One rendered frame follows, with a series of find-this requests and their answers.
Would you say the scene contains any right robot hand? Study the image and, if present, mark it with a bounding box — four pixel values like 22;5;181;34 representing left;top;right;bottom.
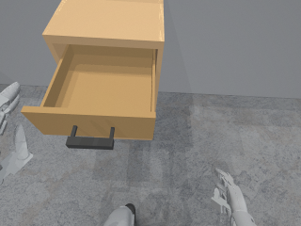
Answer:
211;168;248;218

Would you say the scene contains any robot right forearm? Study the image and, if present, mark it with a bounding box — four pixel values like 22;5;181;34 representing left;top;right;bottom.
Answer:
230;211;257;226

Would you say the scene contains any left robot hand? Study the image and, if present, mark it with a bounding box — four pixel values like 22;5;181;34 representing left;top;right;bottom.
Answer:
0;82;33;185

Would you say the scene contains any robot left foot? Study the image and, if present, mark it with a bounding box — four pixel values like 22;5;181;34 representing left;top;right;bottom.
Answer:
125;203;135;225

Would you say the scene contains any drawer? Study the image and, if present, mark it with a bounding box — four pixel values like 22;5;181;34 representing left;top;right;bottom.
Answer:
21;44;156;139

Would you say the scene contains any left robot shin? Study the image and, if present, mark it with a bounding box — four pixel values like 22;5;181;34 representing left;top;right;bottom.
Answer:
119;206;132;212

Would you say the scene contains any handle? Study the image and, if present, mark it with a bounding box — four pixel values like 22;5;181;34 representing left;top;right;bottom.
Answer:
65;125;115;150

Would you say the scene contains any cabinet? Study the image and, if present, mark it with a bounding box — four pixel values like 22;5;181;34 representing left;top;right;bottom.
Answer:
42;0;165;140

